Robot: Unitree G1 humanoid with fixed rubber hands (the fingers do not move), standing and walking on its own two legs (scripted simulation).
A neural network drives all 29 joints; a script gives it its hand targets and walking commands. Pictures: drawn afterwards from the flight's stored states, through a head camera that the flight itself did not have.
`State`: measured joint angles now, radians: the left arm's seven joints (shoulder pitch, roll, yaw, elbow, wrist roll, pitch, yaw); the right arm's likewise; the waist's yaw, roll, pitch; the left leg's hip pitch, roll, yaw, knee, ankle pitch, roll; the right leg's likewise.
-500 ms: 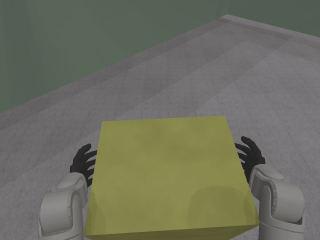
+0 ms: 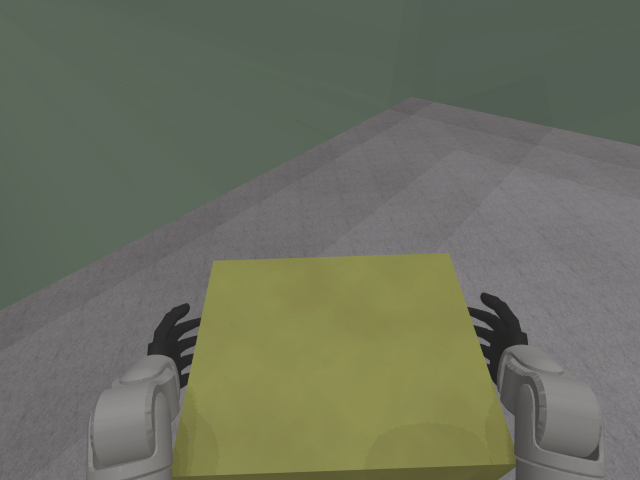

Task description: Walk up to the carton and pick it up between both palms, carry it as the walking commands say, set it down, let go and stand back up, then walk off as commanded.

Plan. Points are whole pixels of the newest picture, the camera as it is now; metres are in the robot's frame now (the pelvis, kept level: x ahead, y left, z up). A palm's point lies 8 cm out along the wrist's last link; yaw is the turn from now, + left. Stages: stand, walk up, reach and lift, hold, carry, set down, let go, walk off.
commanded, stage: carry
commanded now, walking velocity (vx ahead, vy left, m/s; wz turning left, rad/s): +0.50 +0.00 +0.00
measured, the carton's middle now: (335, 387) +0.26 -0.01 +0.03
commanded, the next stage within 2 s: none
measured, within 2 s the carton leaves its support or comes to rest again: neither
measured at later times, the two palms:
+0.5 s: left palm (214, 213) +0.63 +0.20 +0.06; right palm (411, 207) +0.61 -0.18 +0.06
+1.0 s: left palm (235, 156) +0.82 +0.18 +0.09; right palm (400, 143) +0.83 -0.20 +0.09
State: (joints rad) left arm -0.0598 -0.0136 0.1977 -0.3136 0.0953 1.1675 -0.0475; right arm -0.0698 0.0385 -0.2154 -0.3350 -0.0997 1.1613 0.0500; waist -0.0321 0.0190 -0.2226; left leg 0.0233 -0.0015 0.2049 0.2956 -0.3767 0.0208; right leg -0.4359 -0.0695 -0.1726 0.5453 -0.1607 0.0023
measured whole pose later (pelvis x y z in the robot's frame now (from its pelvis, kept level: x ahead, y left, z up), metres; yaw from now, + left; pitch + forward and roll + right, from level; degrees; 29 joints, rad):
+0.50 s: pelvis +0.37 +0.01 -0.02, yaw +0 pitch +1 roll +1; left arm -0.11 0.02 0.22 -0.36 0.04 1.15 -0.05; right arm -0.04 0.10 -0.23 -0.45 -0.11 1.12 0.04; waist -0.02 -0.03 -0.02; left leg -0.48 0.01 0.23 0.60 -0.13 0.11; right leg -0.20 -0.04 -0.02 1.14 -0.51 0.01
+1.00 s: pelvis +0.57 -0.02 +0.00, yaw +1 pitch +5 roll +0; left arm -0.10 0.00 0.18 -0.31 0.11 1.19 -0.03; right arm -0.12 0.02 -0.21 -0.30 -0.10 1.18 0.05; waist 0.00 -0.01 -0.18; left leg -0.20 0.05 0.18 0.56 -0.37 0.00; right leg -0.26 0.00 -0.15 0.56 -0.36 -0.05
